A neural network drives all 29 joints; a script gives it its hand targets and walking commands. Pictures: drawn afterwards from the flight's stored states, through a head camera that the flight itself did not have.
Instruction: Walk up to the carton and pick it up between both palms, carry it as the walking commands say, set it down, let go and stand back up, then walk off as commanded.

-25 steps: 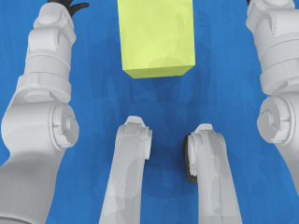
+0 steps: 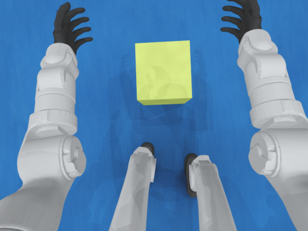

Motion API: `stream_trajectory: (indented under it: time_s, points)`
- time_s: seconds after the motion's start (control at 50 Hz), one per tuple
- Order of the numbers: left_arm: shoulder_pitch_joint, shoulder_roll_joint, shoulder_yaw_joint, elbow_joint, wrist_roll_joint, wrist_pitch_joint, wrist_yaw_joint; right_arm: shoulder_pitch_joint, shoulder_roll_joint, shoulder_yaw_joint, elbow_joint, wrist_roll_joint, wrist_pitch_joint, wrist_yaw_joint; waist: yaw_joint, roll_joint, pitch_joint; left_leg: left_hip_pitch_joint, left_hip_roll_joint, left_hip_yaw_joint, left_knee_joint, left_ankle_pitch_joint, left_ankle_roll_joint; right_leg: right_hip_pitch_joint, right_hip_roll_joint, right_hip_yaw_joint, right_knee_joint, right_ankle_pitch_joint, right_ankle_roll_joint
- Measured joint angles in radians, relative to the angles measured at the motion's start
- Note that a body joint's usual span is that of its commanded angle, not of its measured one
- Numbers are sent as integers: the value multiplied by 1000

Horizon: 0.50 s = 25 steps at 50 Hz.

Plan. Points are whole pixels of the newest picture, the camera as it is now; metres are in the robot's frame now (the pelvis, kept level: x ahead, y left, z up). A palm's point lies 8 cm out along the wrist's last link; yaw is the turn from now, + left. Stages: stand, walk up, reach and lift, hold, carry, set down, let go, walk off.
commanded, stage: set down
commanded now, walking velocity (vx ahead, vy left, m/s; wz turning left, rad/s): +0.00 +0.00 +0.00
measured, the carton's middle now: (163, 77) +0.53 +0.06 -0.49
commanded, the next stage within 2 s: let go in 0.20 s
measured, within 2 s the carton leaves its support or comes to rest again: neither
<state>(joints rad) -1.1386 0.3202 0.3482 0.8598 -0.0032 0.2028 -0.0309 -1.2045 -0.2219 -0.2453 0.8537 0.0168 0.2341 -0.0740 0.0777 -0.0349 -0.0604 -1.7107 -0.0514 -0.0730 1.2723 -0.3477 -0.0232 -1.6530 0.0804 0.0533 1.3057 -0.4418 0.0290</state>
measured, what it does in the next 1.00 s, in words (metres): rises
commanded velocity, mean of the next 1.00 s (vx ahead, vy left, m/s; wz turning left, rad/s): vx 0.00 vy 0.00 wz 0.00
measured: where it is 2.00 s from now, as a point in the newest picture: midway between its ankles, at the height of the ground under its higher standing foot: (168, 176)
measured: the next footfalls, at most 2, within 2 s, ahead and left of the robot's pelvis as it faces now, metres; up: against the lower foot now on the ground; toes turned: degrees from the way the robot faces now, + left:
none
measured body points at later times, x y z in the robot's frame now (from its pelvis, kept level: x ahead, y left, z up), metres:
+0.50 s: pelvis +0.03 +0.01 +0.09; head +0.32 +0.03 +0.43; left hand +0.45 +0.26 -0.05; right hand +0.48 -0.14 -0.05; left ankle +0.09 +0.12 -0.58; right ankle +0.06 -0.12 -0.58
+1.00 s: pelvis +0.07 -0.01 +0.16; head +0.16 +0.00 +0.59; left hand +0.26 +0.23 +0.06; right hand +0.30 -0.22 +0.06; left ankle +0.09 +0.12 -0.58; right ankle +0.06 -0.12 -0.58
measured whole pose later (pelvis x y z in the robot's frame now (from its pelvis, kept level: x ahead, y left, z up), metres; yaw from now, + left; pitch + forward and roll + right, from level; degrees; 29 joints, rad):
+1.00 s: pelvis +0.07 -0.01 +0.16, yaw +1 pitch +11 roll +0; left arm 0.11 0.17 0.08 0.46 0.05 0.02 -0.08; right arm 0.06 -0.17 -0.09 0.52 -0.04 0.01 0.02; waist 0.04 -0.02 0.02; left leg -0.50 -0.03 -0.07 0.51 -0.20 -0.01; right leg -0.45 0.04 0.08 0.54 -0.28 0.00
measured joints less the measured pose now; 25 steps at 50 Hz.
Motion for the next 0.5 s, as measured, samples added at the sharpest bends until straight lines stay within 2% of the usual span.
stream_trajectory:
  time_s: [0.14, 0.28, 0.34, 0.38, 0.44, 0.5]
  points:
    - [38, -56, 45, 27, 62, -27, -4, 72, 17, -80, 18, -79, -38, 22, -1, 7, -27, 157, 6, 5, -191, 59, 11, 156, -8, 16, -197, 67, 4]
    - [43, -92, 100, 76, 130, -49, -14, 61, 9, -89, 88, -118, -55, 69, -1, 0, -23, 230, 12, 24, -301, 99, 18, 219, -11, 39, -301, 111, 9]
    - [53, -105, 102, 75, 151, -60, -18, 71, 32, -84, 82, -145, -67, 64, -4, 2, -3, 241, 13, 19, -333, 114, 17, 232, -12, 36, -336, 126, 9]
    - [90, -113, 98, 47, 167, -66, -24, 113, 65, -91, 40, -164, -73, 50, -11, 5, 12, 256, 13, 13, -350, 119, 18, 250, -13, 30, -358, 133, 8]
    - [222, -132, 63, -54, 192, -80, -32, 258, 114, -81, -65, -203, -82, 21, -18, 7, 16, 298, 12, 6, -381, 120, 19, 297, -17, 25, -396, 136, 7]
    - [379, -131, 15, -166, 175, -71, -45, 431, 146, -52, -188, -193, -78, -2, -28, 8, 9, 367, 9, 4, -421, 121, 24, 367, -23, 24, -436, 136, 6]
